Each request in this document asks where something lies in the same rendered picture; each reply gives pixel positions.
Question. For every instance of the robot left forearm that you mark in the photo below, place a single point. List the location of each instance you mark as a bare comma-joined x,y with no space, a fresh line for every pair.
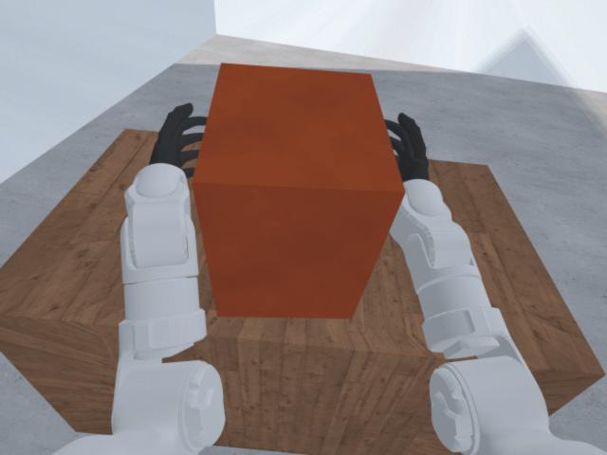
162,314

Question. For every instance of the left robot hand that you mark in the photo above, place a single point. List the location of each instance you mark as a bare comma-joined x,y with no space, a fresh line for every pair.
170,141

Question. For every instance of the robot right forearm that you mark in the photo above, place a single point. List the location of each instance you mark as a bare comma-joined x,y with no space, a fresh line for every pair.
459,320

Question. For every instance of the pedestal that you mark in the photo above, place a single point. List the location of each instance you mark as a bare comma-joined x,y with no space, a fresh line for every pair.
313,386

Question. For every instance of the robot right upper arm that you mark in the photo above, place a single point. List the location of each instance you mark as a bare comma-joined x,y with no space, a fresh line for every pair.
492,406

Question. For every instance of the carton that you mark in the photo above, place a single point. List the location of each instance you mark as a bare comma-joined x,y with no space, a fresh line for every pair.
296,188

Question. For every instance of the robot left upper arm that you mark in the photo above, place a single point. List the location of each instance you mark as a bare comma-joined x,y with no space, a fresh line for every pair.
161,409

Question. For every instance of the right robot hand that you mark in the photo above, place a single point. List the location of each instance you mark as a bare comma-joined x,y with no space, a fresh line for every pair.
411,159

